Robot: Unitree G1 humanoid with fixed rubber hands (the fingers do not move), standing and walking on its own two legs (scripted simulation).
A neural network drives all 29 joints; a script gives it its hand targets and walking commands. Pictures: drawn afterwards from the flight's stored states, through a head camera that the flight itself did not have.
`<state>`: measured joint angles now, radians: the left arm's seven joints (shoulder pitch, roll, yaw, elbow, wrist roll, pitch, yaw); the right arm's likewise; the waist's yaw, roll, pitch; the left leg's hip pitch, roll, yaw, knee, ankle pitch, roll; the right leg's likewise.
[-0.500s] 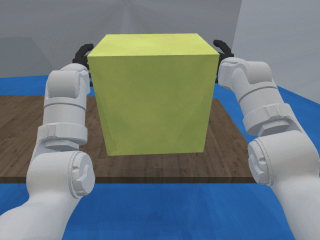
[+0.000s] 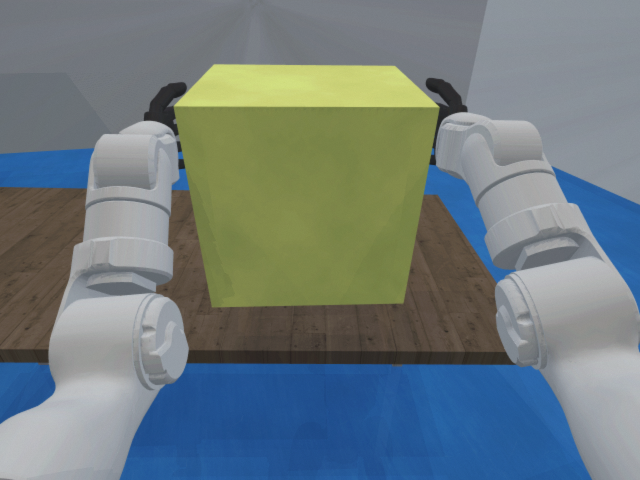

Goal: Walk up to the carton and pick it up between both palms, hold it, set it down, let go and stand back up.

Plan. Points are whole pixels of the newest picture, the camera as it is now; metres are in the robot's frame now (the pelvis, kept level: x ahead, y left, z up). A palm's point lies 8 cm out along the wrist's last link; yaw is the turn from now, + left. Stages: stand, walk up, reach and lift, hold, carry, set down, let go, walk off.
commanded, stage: hold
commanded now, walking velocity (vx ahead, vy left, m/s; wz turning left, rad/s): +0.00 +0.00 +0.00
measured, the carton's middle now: (307, 181) +0.38 +0.00 +0.29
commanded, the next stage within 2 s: none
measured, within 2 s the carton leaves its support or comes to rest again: neither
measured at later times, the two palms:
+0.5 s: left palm (163, 145) +0.38 +0.16 +0.34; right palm (447, 137) +0.36 -0.16 +0.35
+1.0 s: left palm (162, 146) +0.37 +0.16 +0.34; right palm (449, 138) +0.36 -0.16 +0.35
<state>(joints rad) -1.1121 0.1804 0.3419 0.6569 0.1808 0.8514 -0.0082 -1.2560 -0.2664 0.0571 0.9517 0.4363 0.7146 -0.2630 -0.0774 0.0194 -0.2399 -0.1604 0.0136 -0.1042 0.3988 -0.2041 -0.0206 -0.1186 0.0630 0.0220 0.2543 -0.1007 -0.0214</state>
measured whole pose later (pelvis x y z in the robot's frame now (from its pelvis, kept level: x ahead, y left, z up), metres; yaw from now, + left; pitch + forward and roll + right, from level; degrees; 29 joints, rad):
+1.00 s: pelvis +0.00 +0.00 +0.00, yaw +0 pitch -3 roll -2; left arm -1.09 0.16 0.34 0.61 0.19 0.87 0.00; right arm -1.23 -0.27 0.05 0.92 0.45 0.73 -0.27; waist -0.09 0.02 -0.24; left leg -0.14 0.01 -0.10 0.40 -0.21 -0.02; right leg -0.10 0.06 0.03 0.25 -0.11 -0.02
